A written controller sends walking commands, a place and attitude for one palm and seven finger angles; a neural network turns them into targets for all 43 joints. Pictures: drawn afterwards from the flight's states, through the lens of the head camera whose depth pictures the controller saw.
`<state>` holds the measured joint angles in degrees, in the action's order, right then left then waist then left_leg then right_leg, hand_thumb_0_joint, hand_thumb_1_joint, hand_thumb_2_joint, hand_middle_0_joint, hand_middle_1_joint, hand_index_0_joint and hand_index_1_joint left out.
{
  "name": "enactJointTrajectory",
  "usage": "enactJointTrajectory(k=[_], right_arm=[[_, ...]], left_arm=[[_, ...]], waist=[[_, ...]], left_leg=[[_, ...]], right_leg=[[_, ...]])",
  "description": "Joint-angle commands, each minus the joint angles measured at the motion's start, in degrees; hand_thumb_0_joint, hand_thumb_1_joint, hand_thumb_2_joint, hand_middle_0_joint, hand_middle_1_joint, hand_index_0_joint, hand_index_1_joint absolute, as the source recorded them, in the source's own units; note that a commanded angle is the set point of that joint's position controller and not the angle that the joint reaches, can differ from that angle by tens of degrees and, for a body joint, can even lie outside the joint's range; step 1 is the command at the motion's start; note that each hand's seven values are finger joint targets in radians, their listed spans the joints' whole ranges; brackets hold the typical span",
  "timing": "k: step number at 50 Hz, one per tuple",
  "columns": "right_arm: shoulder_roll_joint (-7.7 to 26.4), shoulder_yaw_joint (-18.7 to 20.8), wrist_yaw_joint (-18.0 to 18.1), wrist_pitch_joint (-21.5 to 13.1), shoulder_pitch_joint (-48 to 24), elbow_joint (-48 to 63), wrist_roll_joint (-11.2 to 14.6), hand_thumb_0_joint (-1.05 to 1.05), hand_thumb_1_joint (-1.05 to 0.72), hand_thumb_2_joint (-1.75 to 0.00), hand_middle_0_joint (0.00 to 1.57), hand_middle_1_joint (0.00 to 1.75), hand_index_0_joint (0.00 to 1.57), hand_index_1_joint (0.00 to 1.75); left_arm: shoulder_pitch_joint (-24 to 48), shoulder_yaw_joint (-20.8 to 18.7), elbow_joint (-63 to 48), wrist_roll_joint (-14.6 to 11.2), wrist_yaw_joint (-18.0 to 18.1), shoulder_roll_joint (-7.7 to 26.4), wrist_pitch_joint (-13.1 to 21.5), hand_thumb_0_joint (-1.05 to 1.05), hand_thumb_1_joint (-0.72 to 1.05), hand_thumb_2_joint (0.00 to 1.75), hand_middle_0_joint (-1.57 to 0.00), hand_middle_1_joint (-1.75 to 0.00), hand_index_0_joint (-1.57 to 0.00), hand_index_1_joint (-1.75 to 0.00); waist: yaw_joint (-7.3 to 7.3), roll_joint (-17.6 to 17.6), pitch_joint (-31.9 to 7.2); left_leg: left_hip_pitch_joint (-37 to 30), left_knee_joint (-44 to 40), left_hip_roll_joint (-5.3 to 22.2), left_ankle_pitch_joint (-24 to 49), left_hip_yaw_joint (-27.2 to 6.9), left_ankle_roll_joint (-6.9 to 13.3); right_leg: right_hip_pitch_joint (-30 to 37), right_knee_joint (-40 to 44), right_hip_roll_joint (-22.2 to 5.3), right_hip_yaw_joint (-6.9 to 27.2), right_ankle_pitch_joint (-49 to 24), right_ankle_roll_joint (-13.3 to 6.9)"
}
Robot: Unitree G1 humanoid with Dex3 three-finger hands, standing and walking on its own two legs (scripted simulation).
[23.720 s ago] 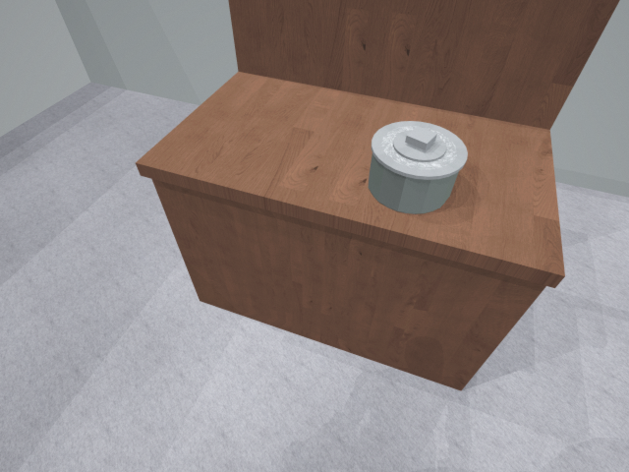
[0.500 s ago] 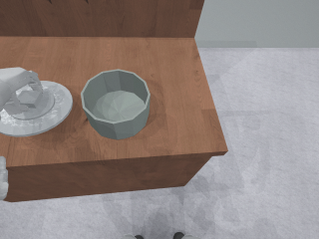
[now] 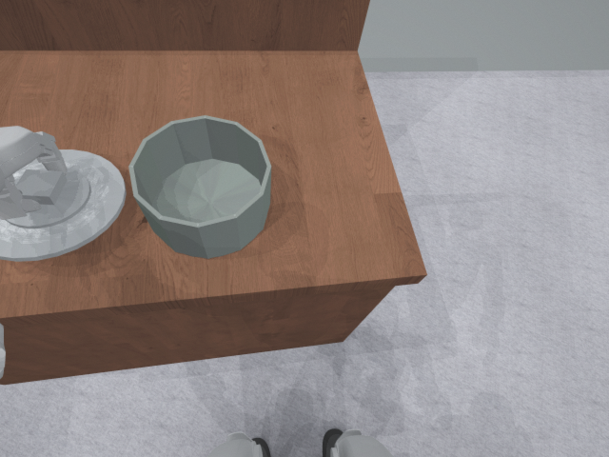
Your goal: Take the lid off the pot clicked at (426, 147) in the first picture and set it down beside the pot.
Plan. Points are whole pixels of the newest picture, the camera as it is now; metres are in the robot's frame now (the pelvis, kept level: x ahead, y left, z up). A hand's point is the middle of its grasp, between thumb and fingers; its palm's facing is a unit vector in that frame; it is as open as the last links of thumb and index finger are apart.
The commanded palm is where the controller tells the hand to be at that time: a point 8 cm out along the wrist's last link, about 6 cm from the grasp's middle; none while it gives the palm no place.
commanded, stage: lower the lid onto the table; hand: left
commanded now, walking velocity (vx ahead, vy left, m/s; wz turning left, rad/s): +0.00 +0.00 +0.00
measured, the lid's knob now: (40, 186) +0.48 +0.33 +0.00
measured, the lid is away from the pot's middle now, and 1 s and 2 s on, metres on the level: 0.22 0.24 0.24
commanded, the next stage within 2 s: open the fingers wide in 0.58 s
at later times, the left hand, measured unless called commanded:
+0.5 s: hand (15, 211) +0.45 +0.35 +0.00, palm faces -0.50 -0.10 -0.86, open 8.2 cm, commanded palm +0.51 +0.34 +0.05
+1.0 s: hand (13, 217) +0.44 +0.36 -0.01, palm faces -0.44 -0.12 -0.89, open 8.2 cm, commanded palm +0.47 +0.34 +0.04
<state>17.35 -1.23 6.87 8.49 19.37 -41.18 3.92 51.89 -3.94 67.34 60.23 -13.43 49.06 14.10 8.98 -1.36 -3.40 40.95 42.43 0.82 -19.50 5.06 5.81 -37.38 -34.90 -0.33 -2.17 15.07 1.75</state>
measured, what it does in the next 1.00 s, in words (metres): stands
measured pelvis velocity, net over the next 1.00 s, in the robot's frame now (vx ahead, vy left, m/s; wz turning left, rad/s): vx -0.02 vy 0.03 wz -0.02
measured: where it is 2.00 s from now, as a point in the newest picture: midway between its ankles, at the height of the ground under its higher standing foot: outside the picture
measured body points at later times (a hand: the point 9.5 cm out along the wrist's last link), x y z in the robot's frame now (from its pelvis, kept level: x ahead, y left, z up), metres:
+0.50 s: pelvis -0.01 +0.01 -0.02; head +0.12 +0.04 +0.41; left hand +0.47 +0.36 +0.05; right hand -0.02 -0.29 -0.11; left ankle +0.00 +0.05 -0.71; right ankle +0.01 -0.16 -0.71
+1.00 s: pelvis -0.02 +0.03 -0.02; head +0.10 +0.07 +0.41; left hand +0.46 +0.36 +0.04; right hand -0.02 -0.25 -0.13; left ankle +0.00 +0.05 -0.71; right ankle +0.01 -0.16 -0.71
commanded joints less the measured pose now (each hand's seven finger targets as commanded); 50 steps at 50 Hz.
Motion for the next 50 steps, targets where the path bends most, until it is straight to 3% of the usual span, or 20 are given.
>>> enactJointTrajectory(k=[1,3,5,16,19,22,23,26,28,30,32,33,34,36,37,39,42,47,49,50], right_arm=[[12.2,3.5,1.0,-0.1,8.5,2.0,-0.2,0.0,-0.9,-0.9,0.2,0.3,0.2,0.3],[12.3,3.5,1.3,-0.1,9.0,2.2,-0.1,0.0,-0.9,-0.9,0.2,0.3,0.2,0.3],[12.3,3.8,1.6,-0.1,9.7,2.1,-0.6,0.0,-0.9,-0.9,0.2,0.3,0.2,0.3],[12.1,3.1,1.7,0.4,9.2,1.2,-0.5,0.0,-0.9,-0.9,0.2,0.3,0.2,0.3],[12.2,3.3,1.6,0.6,9.5,1.5,-0.9,0.0,-0.9,-0.9,0.2,0.3,0.2,0.3],[12.2,3.0,1.3,0.8,9.2,1.6,-0.5,0.0,-0.9,-0.9,0.2,0.3,0.2,0.3],[12.4,2.9,1.1,0.9,9.2,1.8,-0.3,0.0,-0.9,-0.9,0.2,0.3,0.2,0.3],[12.4,3.1,1.1,0.8,10.0,1.8,-0.3,0.0,-0.9,-0.9,0.2,0.3,0.2,0.3],[12.3,2.7,1.3,0.6,9.9,2.0,-0.2,0.0,-0.9,-0.9,0.2,0.3,0.2,0.3],[12.6,3.2,1.5,0.8,10.6,1.6,-0.7,0.0,-0.9,-0.9,0.2,0.3,0.2,0.3],[12.2,3.3,1.2,1.1,10.5,1.5,-0.8,0.0,-0.9,-0.9,0.2,0.3,0.2,0.3],[12.2,3.4,1.0,1.2,10.5,1.4,-0.8,0.0,-0.9,-0.9,0.2,0.3,0.2,0.3],[11.4,3.9,-0.2,1.4,10.2,4.1,-0.5,0.0,-0.9,-0.9,0.2,0.3,0.2,0.3],[11.5,4.0,-0.7,3.0,8.6,4.5,-0.9,0.0,-0.9,-0.9,0.2,0.3,0.2,0.3],[11.5,4.2,-0.8,3.4,8.6,4.3,-1.0,0.0,-0.9,-0.9,0.2,0.3,0.2,0.3],[11.8,4.4,-1.2,3.5,8.6,3.1,-0.6,0.0,-0.9,-0.9,0.2,0.3,0.2,0.3],[12.3,4.1,-1.2,3.0,9.5,3.5,-0.3,0.0,-0.9,-0.9,0.2,0.3,0.2,0.3],[12.0,4.0,-1.4,2.5,8.9,4.2,-0.3,0.0,-0.9,-0.9,0.2,0.3,0.2,0.3],[12.5,3.8,-1.4,2.1,9.0,4.2,0.0,0.0,-0.9,-0.9,0.2,0.3,0.2,0.3],[12.4,4.0,-1.3,2.1,9.2,4.5,-0.3,0.0,-0.9,-0.9,0.2,0.3,0.2,0.3]], left_arm=[[24.9,-4.0,-8.1,-1.4,2.6,22.7,-0.9,0.0,0.65,0.99,-1.06,-1.13,-0.74,-0.99],[26.9,-4.6,-10.3,-1.4,2.3,24.3,-0.6,0.0,0.65,0.99,-1.06,-1.13,-0.74,-0.99],[29.6,-5.1,-15.3,-1.0,2.0,25.3,0.7,0.0,0.65,0.99,-1.06,-1.13,-0.74,-0.99],[26.9,-3.2,-10.1,-1.4,2.6,22.1,2.3,0.0,0.65,0.99,-1.06,-1.13,-0.74,-0.99],[28.2,-5.1,-13.0,-0.9,3.3,24.3,2.8,0.0,0.65,0.99,-1.06,-1.13,-0.74,-0.99],[26.5,-1.4,-7.7,-1.3,3.2,19.5,1.6,0.0,0.65,0.99,-1.06,-1.13,-0.74,-0.99],[26.8,-1.6,-7.3,-1.5,3.1,20.2,1.2,0.0,0.65,0.99,-1.06,-1.13,-0.74,-0.99],[29.0,-0.8,-9.0,-0.9,2.7,19.7,1.2,0.0,0.65,0.99,-1.06,-1.13,-0.74,-0.99],[28.7,-0.8,-8.1,-0.9,2.6,20.2,1.2,0.0,0.65,0.99,-1.06,-1.13,-0.74,-0.99],[31.1,-1.9,-11.4,-0.7,2.4,21.3,1.6,0.0,0.65,0.99,-1.06,-1.13,-0.74,-0.99],[29.9,0.2,-9.2,-0.3,2.6,17.6,1.2,0.0,0.65,0.99,-1.06,-1.13,-0.74,-0.99],[30.1,0.2,-9.3,-0.5,2.5,17.1,0.9,0.0,0.65,0.99,-1.06,-1.13,-0.74,-0.99],[14.6,-8.5,-7.6,-1.4,2.7,22.2,1.5,0.0,0.65,0.99,-1.06,-1.13,-0.74,-0.99],[14.4,-6.9,-8.2,-1.6,3.0,21.0,0.9,0.0,0.62,0.96,-1.02,-1.13,-0.72,-0.99],[16.5,-4.2,-8.2,-1.5,3.1,17.9,0.2,0.0,0.61,0.95,-1.0,-1.12,-0.71,-0.99],[24.2,-0.4,-9.7,-0.8,3.8,15.0,-1.3,0.0,0.58,0.92,-0.96,-1.11,-0.68,-0.99],[22.8,-4.0,-8.5,0.9,5.2,20.3,-2.0,0.0,0.54,0.88,-0.9,-1.1,-0.65,-0.99],[23.3,-0.6,-7.2,0.7,5.4,16.0,-3.0,0.0,0.46,0.84,-0.81,-1.07,-0.6,-0.97],[23.9,-1.6,-6.3,0.9,5.6,17.7,-3.2,0.0,0.42,0.82,-0.78,-1.06,-0.58,-0.97],[24.2,-2.9,-7.9,1.3,5.8,19.4,-3.1,0.0,0.4,0.81,-0.76,-1.05,-0.57,-0.96]], waist=[[-0.93,-8.8,-25.0],[-0.8,-8.8,-27.4],[-0.91,-14.0,-31.9],[0.35,-12.7,-26.3],[-0.28,-15.2,-30.3],[1.27,-10.1,-25.9],[1.08,-9.4,-25.1],[1.27,-12.0,-28.0],[1.59,-11.0,-27.8],[1.57,-13.3,-31.6],[1.87,-13.7,-29.5],[1.83,-13.5,-28.7],[-4.23,-13.5,-31.0],[-3.12,-10.9,-31.2],[-1.5,-8.7,-29.9],[0.11,-9.4,-26.1],[-1.43,-9.9,-26.6],[-0.76,-9.7,-25.1],[-0.87,-8.8,-24.4],[-1.51,-9.9,-26.7]], left_leg=[[-26.8,-1.5,1.1,28.6,-6.7,-2.8],[-25.9,-1.6,0.8,26.0,-6.2,-2.2],[-30.8,-1.1,1.2,32.0,-7.2,-3.0],[-26.8,1.4,1.9,28.7,-7.6,-3.2],[-28.1,2.0,1.8,31.3,-7.9,-3.4],[-23.9,2.4,1.9,25.6,-7.9,-3.1],[-22.1,2.2,1.8,22.6,-7.7,-2.7],[-24.4,2.8,2.0,24.2,-8.5,-3.1],[-22.8,3.4,1.9,22.6,-8.2,-2.8],[-26.4,3.6,2.4,26.5,-9.5,-3.5],[-26.3,4.3,2.7,28.0,-9.9,-4.0],[-26.4,4.4,3.1,28.0,-10.5,-4.2],[-28.0,4.1,1.7,34.6,-10.5,-5.1],[-25.8,4.6,1.7,34.7,-9.7,-5.5],[-24.2,4.1,1.8,31.3,-9.7,-5.0],[-22.7,3.0,2.1,24.4,-9.9,-4.2],[-24.7,1.3,2.4,21.0,-12.1,-5.2],[-23.4,1.2,2.3,19.3,-12.0,-5.3],[-23.0,0.9,2.5,17.8,-12.8,-6.1],[-24.3,0.8,2.6,18.9,-13.3,-6.6]], right_leg=[[-2.1,0.7,3.4,-2.2,-9.7,-3.9],[-0.3,0.5,3.3,-1.7,-10.1,-3.9],[-1.3,-0.1,3.3,-1.8,-11.2,-4.2],[-8.4,-2.1,3.9,-2.7,-6.9,-4.2],[-7.9,-2.8,3.7,-2.5,-8.2,-4.5],[-10.6,-3.4,4.1,-3.0,-5.4,-4.0],[-10.3,-3.5,3.9,-2.8,-4.3,-4.0],[-11.9,-4.2,4.1,-2.8,-4.0,-4.3],[-12.1,-4.7,4.2,-2.7,-3.6,-4.2],[-13.0,-5.2,4.1,-2.8,-4.0,-4.1],[-16.0,-5.6,4.3,-3.3,-3.3,-4.2],[-17.0,-5.7,4.2,-3.5,-2.7,-4.2],[-11.9,-5.9,4.3,-3.8,-4.8,-5.0],[-10.4,-6.0,4.4,-3.4,-6.6,-4.8],[-11.0,-5.4,4.4,-3.3,-5.6,-4.4],[-13.9,-4.5,4.2,-3.0,-2.6,-4.3],[-15.1,-5.2,4.4,-3.4,0.6,-4.7],[-15.3,-4.8,4.3,-2.8,0.6,-4.6],[-16.0,-5.2,4.0,-2.7,1.3,-4.6],[-15.3,-5.5,4.0,-2.6,1.2,-4.6]])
